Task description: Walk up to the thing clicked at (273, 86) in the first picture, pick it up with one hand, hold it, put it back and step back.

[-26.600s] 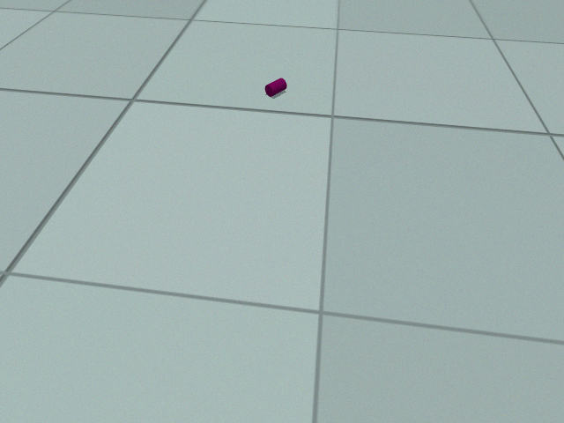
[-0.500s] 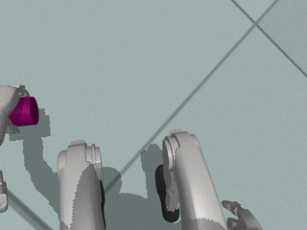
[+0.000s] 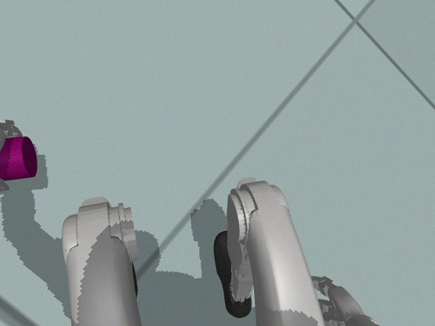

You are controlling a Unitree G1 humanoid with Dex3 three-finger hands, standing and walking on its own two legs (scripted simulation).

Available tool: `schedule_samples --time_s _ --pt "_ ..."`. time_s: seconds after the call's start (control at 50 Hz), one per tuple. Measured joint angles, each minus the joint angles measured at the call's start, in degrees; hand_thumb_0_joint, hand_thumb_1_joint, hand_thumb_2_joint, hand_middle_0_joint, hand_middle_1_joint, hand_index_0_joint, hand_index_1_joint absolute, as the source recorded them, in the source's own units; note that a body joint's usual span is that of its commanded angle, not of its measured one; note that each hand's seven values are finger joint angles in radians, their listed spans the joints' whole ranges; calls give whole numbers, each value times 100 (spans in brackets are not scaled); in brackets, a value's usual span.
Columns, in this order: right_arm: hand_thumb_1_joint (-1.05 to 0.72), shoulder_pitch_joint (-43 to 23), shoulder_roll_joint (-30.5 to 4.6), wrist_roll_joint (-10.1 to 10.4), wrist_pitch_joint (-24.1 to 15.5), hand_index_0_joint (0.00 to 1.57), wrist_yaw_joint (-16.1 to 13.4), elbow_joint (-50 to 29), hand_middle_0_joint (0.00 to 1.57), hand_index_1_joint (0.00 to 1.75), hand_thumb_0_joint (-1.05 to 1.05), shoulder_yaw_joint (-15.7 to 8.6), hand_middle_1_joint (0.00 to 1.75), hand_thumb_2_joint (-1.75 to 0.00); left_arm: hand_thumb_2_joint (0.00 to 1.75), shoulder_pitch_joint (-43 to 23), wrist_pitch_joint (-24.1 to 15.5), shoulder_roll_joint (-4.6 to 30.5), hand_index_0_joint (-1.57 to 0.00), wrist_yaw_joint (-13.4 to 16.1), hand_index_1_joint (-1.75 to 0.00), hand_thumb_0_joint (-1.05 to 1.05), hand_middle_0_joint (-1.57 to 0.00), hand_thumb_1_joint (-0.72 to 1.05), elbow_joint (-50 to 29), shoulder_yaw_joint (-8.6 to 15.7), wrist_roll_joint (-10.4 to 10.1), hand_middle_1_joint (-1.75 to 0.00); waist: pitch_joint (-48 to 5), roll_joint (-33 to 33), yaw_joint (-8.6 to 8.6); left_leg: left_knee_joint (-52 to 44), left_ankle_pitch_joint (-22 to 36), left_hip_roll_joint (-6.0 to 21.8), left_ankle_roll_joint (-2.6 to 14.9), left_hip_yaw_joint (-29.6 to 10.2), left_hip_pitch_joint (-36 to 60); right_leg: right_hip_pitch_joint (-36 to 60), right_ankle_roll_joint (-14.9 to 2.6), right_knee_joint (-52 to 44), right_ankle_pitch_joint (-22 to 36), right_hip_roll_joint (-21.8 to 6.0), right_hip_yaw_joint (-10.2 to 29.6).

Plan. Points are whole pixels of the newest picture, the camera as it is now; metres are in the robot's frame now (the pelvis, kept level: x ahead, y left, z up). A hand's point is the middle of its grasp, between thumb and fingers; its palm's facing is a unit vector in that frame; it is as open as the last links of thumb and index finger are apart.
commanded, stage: rest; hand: left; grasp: from above
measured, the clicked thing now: out of the picture +0.40 +0.35 -0.22
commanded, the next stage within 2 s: open in 1.10 s
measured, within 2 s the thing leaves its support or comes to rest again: rests again in 1.68 s
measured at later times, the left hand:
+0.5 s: hand (3, 165) +0.40 +0.34 -0.24, palm faces -0.48 -0.14 -0.87, open 10.2 cm
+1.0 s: hand (7, 169) +0.39 +0.34 -0.26, palm faces -0.48 -0.15 -0.87, open 10.1 cm
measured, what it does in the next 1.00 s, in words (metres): stands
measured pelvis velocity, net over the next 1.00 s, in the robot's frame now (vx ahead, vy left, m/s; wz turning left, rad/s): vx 0.01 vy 0.00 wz -0.06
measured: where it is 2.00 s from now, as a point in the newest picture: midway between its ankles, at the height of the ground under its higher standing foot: (181, 300)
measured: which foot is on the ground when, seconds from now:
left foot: down 0.00-1.00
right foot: down 0.00-1.00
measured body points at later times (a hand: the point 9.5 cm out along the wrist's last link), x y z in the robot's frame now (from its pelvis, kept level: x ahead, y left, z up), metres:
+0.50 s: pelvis +0.01 +0.00 -0.02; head +0.26 +0.10 +0.33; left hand +0.42 +0.35 -0.19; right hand +0.10 -0.28 -0.12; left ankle +0.07 +0.13 -0.29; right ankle +0.09 -0.13 -0.29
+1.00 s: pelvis +0.01 +0.00 -0.03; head +0.26 +0.11 +0.32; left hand +0.41 +0.35 -0.21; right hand +0.10 -0.28 -0.12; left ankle +0.07 +0.13 -0.29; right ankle +0.09 -0.13 -0.29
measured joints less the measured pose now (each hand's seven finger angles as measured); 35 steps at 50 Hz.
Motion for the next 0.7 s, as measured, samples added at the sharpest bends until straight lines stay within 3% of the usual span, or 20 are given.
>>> schedule_samples --time_s 0.7 --pt "-89 -324 -84 -404 -131 20 175 -7 20 30 0 335 30 -90 42 127 3 405 -80 517 -33 1 -77 -3 433 295 33 -33 397 -256 -187 706 -230 -4 -72 -292 -248 -229 34 537 -101 122 -176"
